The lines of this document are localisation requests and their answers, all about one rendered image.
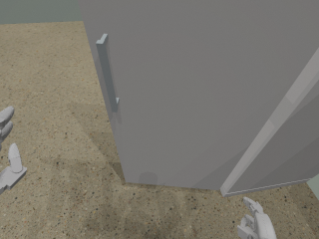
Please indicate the fridge door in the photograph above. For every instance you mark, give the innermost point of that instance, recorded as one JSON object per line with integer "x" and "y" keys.
{"x": 197, "y": 79}

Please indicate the handle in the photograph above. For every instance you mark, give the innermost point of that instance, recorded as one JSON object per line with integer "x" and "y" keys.
{"x": 104, "y": 60}

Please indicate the left robot hand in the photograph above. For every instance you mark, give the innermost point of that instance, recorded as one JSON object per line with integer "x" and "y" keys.
{"x": 13, "y": 173}

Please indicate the right robot hand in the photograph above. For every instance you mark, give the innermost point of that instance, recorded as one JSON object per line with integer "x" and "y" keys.
{"x": 260, "y": 225}

